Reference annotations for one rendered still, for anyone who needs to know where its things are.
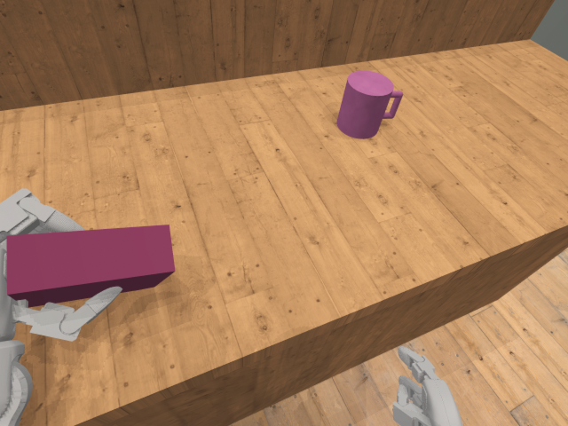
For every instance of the sponge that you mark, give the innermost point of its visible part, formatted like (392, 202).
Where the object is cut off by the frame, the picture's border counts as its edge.
(68, 266)

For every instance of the right robot hand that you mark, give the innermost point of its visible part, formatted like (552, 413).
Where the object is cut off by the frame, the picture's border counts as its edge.
(433, 403)

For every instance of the left robot hand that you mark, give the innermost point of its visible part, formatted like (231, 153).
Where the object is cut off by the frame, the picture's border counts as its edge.
(23, 213)

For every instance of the robot left forearm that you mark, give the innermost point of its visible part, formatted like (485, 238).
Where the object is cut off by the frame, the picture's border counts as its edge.
(15, 383)

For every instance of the table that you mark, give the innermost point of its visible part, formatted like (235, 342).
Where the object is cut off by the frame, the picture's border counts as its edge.
(299, 252)

